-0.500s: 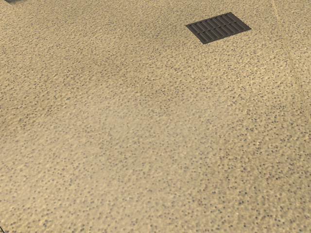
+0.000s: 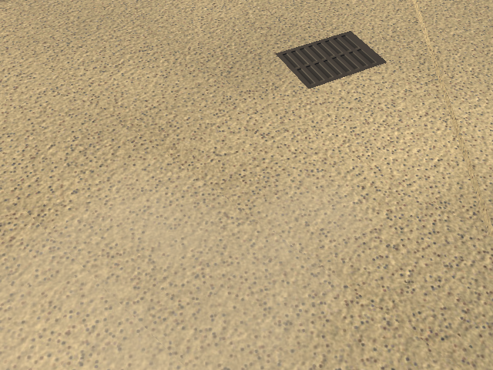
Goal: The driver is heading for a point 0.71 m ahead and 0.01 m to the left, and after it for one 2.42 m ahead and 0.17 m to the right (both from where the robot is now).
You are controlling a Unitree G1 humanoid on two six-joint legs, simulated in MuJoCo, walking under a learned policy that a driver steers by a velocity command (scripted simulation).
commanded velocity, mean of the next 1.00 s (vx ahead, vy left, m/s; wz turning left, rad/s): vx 0.32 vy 0.00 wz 0.00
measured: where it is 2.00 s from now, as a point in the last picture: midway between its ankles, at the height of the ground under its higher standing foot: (274, 300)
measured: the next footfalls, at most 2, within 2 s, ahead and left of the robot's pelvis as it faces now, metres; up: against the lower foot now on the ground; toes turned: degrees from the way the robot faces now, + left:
right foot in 0.08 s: +0.10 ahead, -0.15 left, +0.00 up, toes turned -1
right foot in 0.88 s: +0.47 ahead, -0.16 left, -0.04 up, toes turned -1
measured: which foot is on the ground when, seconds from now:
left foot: down 0.00-0.90, up 0.92-1.00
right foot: up 0.00-0.06, down 0.08-0.46, up 0.48-0.86, down 0.88-1.00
